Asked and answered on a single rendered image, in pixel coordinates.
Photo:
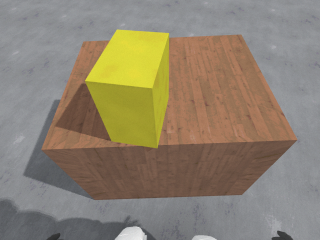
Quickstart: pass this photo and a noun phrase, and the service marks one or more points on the carton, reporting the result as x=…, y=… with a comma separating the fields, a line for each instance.
x=129, y=85

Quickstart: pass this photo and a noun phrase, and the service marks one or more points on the robot right hand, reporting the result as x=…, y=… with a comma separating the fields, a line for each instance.
x=283, y=236

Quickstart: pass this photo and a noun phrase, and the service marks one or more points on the pedestal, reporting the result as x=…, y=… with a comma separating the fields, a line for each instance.
x=222, y=130

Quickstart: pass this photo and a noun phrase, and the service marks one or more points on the robot left thigh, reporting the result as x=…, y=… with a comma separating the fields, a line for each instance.
x=132, y=233

